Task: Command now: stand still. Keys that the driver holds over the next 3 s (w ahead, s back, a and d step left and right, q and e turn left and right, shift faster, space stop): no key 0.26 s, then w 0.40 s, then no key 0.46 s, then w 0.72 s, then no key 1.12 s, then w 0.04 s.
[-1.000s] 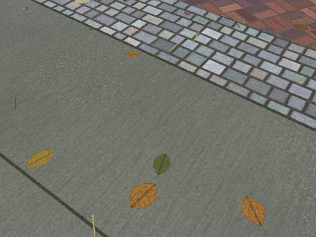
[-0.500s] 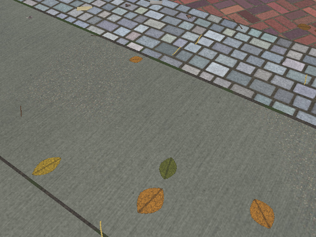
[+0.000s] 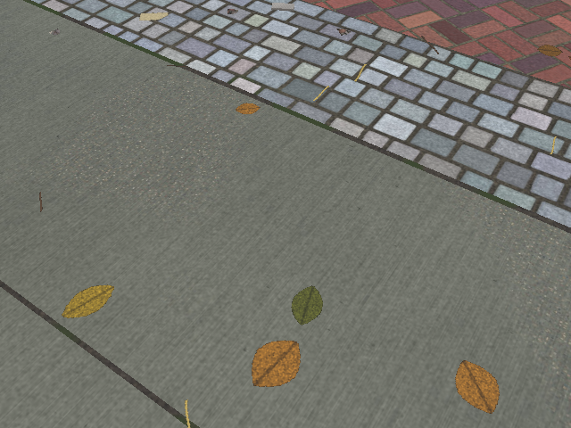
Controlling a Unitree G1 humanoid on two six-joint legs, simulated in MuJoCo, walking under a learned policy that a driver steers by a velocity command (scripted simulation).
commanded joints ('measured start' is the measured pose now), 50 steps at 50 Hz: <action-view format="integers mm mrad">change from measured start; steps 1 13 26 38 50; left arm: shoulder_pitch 15 29 -23 127 140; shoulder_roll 107 98 70 116 139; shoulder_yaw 19 6 5 -9 -4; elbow -13 63 33 48 62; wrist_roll -1 -2 -34 7 1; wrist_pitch -10 -14 -124 -117 -70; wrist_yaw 4 7 -54 -58 -28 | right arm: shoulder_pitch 11 41 82 37 30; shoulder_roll -117 -111 -207 -101 -189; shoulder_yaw -21 -17 -68 -52 -78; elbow -25 18 -11 -76 -84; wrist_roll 1 3 41 12 -12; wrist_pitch -9 -3 -20 -61 -52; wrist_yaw -4 -7 -13 22 16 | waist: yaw -2 -3 11 3 -62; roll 10 9 102 -91 1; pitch -10 -3 38 24 -145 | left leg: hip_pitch -48 -37 -58 -492 54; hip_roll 78 74 230 128 103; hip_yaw -81 -81 -208 15 -26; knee -118 -127 -294 547 -23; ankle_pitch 110 133 -142 83 711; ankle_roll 16 22 154 -18 72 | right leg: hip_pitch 25 14 -92 146 116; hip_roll -28 -29 -40 -219 -128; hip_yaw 11 -1 -199 -22 -112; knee -47 -59 65 -264 93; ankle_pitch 182 174 -17 649 630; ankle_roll -14 -11 -56 -190 -102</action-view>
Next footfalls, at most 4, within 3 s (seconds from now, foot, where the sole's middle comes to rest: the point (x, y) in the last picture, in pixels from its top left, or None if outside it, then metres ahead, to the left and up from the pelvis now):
0.58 right None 0.12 -0.15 -0.78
1.00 left None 0.37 0.05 -0.78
1.36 right None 0.31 -0.17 -0.78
1.80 left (250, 382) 0.63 0.11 -0.78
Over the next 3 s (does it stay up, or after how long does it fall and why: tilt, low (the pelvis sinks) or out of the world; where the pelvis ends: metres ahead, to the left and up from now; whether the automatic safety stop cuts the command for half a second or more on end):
stays up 0.67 0.00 -0.01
